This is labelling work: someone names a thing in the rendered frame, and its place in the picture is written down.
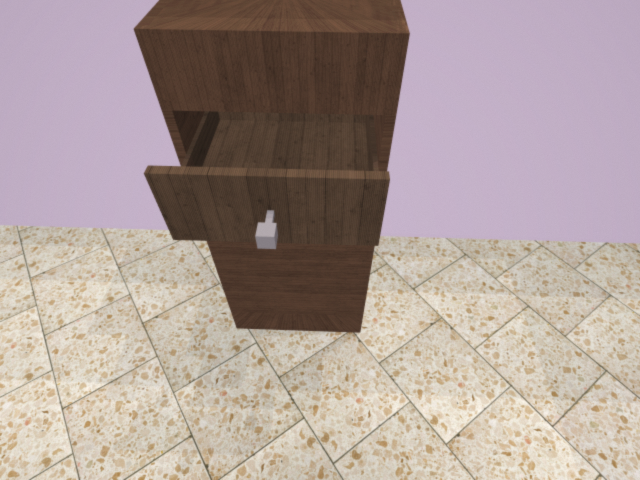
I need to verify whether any drawer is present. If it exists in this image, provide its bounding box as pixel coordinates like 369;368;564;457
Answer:
144;111;390;246

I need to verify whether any handle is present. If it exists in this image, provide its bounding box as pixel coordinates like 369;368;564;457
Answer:
255;210;278;249

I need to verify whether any cabinet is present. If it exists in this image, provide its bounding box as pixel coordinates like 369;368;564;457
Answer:
134;0;410;333

